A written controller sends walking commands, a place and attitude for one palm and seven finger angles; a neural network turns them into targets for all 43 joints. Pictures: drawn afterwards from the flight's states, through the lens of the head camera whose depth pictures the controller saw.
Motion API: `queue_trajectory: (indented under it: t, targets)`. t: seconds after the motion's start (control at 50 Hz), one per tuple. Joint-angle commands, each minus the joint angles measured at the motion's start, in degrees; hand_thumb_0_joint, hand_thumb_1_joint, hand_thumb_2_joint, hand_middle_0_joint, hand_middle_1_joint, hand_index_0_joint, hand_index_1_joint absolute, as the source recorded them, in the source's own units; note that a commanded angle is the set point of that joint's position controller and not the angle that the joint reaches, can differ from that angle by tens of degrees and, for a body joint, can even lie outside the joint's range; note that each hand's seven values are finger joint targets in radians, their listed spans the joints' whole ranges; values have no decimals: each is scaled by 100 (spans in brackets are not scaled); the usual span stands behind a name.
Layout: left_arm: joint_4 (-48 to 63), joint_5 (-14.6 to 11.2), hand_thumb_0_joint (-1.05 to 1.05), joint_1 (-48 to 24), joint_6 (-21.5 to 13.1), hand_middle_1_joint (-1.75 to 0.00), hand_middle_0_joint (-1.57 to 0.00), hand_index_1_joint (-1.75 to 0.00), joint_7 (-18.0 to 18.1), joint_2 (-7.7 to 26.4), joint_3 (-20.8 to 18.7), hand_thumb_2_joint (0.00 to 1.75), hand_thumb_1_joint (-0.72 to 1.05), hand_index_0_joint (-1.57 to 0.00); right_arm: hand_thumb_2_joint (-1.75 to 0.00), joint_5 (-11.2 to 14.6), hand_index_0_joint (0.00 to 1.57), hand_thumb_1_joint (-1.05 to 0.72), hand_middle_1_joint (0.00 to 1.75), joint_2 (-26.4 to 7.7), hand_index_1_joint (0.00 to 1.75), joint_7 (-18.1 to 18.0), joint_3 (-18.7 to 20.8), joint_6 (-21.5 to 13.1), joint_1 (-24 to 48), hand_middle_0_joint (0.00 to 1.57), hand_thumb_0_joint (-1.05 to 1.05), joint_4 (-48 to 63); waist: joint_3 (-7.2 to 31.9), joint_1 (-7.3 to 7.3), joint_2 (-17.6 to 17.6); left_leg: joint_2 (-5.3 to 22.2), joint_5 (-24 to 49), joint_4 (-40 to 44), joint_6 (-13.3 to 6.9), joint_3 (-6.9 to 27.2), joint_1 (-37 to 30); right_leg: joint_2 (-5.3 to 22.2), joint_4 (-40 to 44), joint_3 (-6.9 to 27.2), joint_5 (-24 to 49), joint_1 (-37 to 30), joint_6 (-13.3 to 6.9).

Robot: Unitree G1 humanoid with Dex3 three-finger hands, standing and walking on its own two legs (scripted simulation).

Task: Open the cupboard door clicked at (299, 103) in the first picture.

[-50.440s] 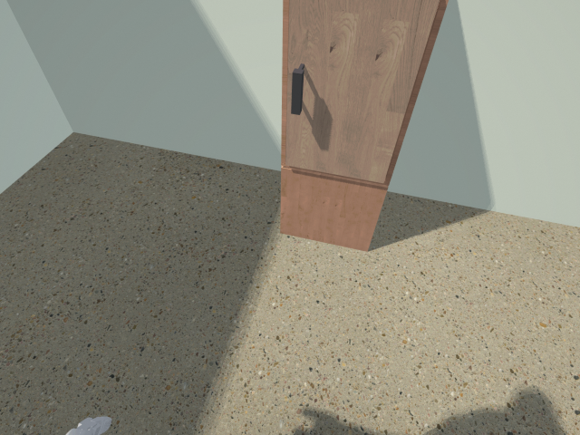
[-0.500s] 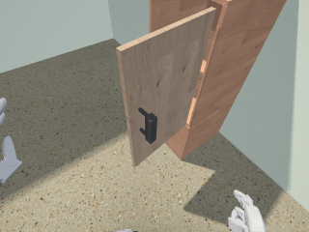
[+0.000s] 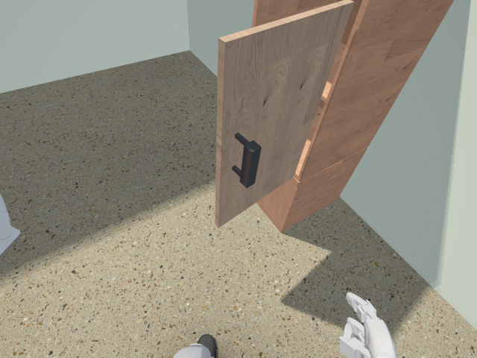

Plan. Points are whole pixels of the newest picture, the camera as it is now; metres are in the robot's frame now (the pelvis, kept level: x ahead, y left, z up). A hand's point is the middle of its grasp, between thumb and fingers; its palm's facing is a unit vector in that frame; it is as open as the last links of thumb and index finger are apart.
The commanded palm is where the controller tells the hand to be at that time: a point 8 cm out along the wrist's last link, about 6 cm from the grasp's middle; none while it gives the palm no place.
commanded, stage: step back with the hand held close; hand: left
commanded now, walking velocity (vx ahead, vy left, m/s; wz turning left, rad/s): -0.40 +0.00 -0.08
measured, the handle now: (243, 159) +0.54 +0.03 -0.02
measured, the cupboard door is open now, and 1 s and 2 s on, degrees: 97 97 97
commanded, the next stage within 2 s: stop stepping back and stand still in 0.04 s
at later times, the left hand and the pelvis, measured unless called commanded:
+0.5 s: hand out of the picture +0.10 +0.25 +0.18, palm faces +0.39 -0.80 -0.46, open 7.4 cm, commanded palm +0.07 +0.29 +0.19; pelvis -0.10 +0.00 +0.01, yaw -6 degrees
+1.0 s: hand (13, 350) +0.11 +0.26 +0.11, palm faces +0.29 -0.82 -0.49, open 7.4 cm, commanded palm none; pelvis -0.12 +0.01 +0.00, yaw -3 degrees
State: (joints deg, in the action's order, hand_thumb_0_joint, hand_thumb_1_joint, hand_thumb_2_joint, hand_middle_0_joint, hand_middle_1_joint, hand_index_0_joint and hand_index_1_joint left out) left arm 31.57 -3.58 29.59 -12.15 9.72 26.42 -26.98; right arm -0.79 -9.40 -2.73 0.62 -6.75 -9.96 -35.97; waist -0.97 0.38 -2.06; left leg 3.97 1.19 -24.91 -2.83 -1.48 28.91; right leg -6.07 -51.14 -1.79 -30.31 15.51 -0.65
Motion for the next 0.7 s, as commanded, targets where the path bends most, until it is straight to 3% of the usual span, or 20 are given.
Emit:
queue_trajectory:
  t: [0.0,0.04,0.06,0.08,0.1,0.12,0.16,0.18,0.2,0.22,0.28,0.3,0.32,0.34,0.36,0.42,0.48,0.54,0.6,0.68]
  targets:
    - [1176,-177,0,-94,-436,-30,-20,-30,-12,782,-393,90,90,-20,-90,-47,20,-90,30,-889,30,-34,291,-313,398,20,0,677,1041,-17,-999,869,-2309,1214,399,652,-1192,293,2864,86,75,-494,-272]
    - [1251,-46,0,-378,-553,-30,-20,-30,47,1201,-601,90,90,-20,-90,-37,20,-90,30,-795,30,-43,276,-160,241,20,0,525,1046,-102,348,204,-1367,-1102,630,130,-2061,1816,4028,2045,1212,861,-840]
    - [1280,32,0,-778,-636,-30,-20,-30,131,1360,-623,90,90,-20,-90,-86,20,-90,30,-750,30,-85,166,-197,413,20,0,544,916,-61,585,-50,-1799,-1717,636,29,-1838,2329,3889,2029,3038,936,-887]
    - [924,148,0,-979,-627,-30,-20,-30,125,1286,-493,90,90,-20,-90,-107,20,-90,30,-747,30,-150,116,-251,420,20,0,520,959,-106,700,-220,-1779,-1686,628,-82,-1705,2056,3425,1348,4077,591,-668]
    - [686,98,0,-851,-439,-30,-20,-30,26,991,-202,90,90,-20,-90,23,20,-90,30,-857,30,-210,263,-212,424,20,0,610,928,-198,1378,-346,-1132,-1564,514,3,-1700,1603,2857,895,5044,372,-355]
    - [690,83,0,-780,-276,-30,-20,-30,-45,1092,-331,90,90,-20,-90,72,20,-90,30,-938,30,-273,263,-132,496,20,0,762,897,-202,1298,-338,52,-1090,410,-137,-2069,1230,2478,493,5527,376,-55]
    - [734,-59,0,-500,-151,-30,-20,-30,-130,1014,-418,90,90,-20,-90,140,20,-90,30,-972,30,-304,233,-85,421,20,0,821,1063,-157,-394,308,1431,71,39,707,-2745,387,1551,25,3019,396,296]
    - [743,-116,0,-233,-196,-30,-20,-30,-151,1045,-551,90,90,-20,-90,107,20,-90,30,-989,30,-232,235,-142,405,20,0,858,1332,-76,-1195,869,315,857,-212,1428,-2706,79,1022,127,432,357,203]
    - [1029,-127,0,-28,-217,-30,-20,-30,-142,1144,-700,90,90,-20,-90,24,20,-90,30,-946,30,-177,231,-215,452,20,0,954,1393,49,-1404,1076,-2145,1701,-159,1886,-2020,-4,662,220,-555,-38,51]
    - [1254,-121,0,90,-197,-30,-20,-30,-106,1144,-795,90,90,-20,-90,-35,20,-90,30,-959,30,-135,205,-226,532,20,0,1001,1176,65,-1565,1021,-3831,2230,97,1821,-1027,-73,607,47,-490,-590,-109]
    - [1272,-155,0,886,-96,-30,-20,-30,-96,968,-744,90,90,-20,-90,12,20,-90,30,-864,30,-69,178,-150,486,20,0,1142,982,56,-1613,167,-3796,1658,736,334,50,-159,2195,-501,-88,-1731,-289]
    - [1295,-121,0,1076,-53,-30,-20,-30,-95,1034,-744,90,90,-20,-90,59,20,-90,30,-815,30,-69,188,-81,375,20,0,1137,837,-28,-697,-329,-3267,305,714,-249,-196,405,3167,34,-145,-1126,-419]
    - [1380,-82,0,1069,-27,-30,-20,-30,-87,1129,-762,90,90,-20,-90,62,20,-90,30,-818,30,-87,244,10,293,20,0,1077,609,-107,643,-659,-2452,-1956,673,-365,-1031,1662,4225,1632,-940,797,-771]
    - [1508,-91,0,642,-14,-30,-20,-30,-16,1270,-920,90,90,-20,-90,12,20,-90,30,-913,30,-102,277,25,362,20,0,984,443,-32,1356,-693,-2336,-3563,622,183,-1008,2551,4713,2867,-1701,2060,-1209]
    - [1080,-27,0,422,97,-30,-20,-30,0,955,-621,90,90,-20,-90,-15,20,-90,30,-816,30,-158,244,89,150,20,0,729,99,-181,1258,-488,-2079,-4183,589,359,-360,2431,4533,2455,-1704,1983,-1195]
    - [101,168,0,-501,-65,-30,-20,-30,122,804,-339,90,90,-20,-90,-5,20,-90,30,-885,30,-310,130,-104,183,20,0,627,-177,-226,573,-99,-2278,-2392,351,107,-456,1814,3928,1312,-378,1162,-618]
    - [-101,294,0,-871,-119,-30,-20,-30,144,609,-27,90,90,-20,-90,26,20,-90,30,-990,30,-414,177,-331,97,20,0,526,-138,-141,394,-254,-2176,-489,138,-196,-1481,1563,3491,1125,-98,806,-490]
    - [446,223,0,-574,-196,-30,-20,-30,123,702,-116,90,90,-20,-90,88,20,-90,30,-1160,30,-388,257,-427,102,20,0,727,203,-32,-307,426,-1462,245,-127,713,-1918,895,2476,651,1411,318,-95]
    - [1067,215,0,-367,-239,-30,-20,-30,63,835,-359,90,90,-20,-90,72,20,-90,30,-962,30,-280,116,-414,190,20,0,696,203,-85,-924,710,-1926,846,-152,1120,-1002,565,1945,-28,1315,-254,110]
    - [958,216,0,-30,-236,-30,-20,-30,113,726,-446,90,90,-20,-90,55,20,-90,30,-946,30,-230,129,-482,166,20,0,719,156,-79,-785,659,-2746,835,-111,860,-575,549,2115,-60,1307,-633,59]
